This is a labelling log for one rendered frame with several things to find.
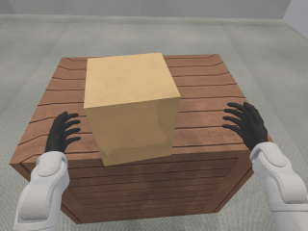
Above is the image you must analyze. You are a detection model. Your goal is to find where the pedestal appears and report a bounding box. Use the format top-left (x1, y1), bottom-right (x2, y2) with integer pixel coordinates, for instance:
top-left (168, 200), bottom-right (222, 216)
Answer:
top-left (9, 54), bottom-right (273, 224)

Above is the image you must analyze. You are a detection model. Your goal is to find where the left robot forearm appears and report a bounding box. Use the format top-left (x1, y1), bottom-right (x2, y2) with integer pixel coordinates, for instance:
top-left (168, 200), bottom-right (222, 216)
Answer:
top-left (13, 151), bottom-right (70, 231)

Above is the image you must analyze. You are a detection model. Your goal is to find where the robot right hand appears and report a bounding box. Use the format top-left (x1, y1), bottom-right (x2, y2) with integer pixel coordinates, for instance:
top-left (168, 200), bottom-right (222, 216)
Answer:
top-left (222, 102), bottom-right (269, 151)

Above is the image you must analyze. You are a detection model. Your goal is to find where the robot left hand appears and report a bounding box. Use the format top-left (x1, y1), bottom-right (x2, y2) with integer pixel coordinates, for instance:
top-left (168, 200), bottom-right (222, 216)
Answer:
top-left (44, 111), bottom-right (81, 153)

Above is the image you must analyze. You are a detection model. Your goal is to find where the carton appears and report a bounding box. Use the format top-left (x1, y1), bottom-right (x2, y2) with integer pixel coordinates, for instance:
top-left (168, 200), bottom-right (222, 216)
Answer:
top-left (84, 52), bottom-right (181, 167)

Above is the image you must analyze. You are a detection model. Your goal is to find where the right robot forearm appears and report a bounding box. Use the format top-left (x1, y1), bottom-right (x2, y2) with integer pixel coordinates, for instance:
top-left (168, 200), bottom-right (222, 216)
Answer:
top-left (249, 141), bottom-right (308, 231)

